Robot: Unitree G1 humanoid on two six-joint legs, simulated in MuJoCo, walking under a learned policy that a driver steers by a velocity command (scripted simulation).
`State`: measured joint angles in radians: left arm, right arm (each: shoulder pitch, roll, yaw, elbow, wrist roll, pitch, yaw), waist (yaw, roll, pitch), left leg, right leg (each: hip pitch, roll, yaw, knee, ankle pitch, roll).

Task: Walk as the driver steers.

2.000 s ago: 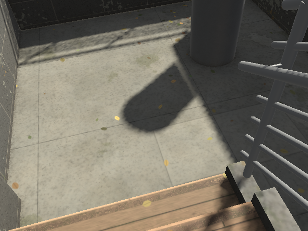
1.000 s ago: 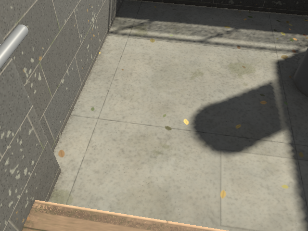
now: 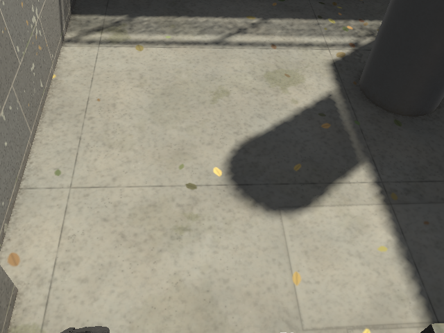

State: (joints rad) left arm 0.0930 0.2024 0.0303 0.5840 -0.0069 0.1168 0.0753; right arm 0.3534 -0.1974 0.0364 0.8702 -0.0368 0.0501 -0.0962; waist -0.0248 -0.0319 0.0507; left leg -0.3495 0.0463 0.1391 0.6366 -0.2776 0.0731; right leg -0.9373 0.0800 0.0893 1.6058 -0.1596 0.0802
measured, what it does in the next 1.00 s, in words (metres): steps on the spot: right foot, then left foot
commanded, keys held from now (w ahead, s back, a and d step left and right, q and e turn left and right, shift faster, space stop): e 0.34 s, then no key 0.20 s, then q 0.16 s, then w+q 0.30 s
